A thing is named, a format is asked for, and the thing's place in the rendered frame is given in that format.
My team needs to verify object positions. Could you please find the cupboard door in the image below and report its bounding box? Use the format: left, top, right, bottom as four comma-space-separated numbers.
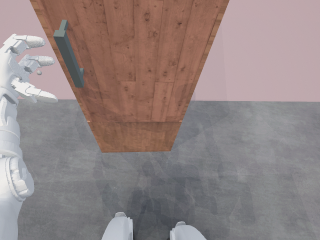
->
36, 0, 224, 122

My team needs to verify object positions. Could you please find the robot left upper arm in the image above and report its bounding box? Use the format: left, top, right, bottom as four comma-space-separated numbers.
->
0, 156, 34, 240

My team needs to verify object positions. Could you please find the robot right shin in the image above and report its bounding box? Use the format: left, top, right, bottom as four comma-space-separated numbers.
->
175, 221, 186, 227

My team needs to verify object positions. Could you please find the handle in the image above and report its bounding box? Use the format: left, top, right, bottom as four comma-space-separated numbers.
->
53, 19, 85, 88

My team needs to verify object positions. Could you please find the right robot thigh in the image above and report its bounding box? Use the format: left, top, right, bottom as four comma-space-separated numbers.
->
169, 225, 206, 240

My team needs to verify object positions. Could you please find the robot left forearm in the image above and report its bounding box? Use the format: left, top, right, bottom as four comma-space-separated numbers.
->
0, 87, 23, 159

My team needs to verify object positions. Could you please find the left robot hand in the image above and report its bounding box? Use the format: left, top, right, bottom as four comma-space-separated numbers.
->
0, 34, 58, 104

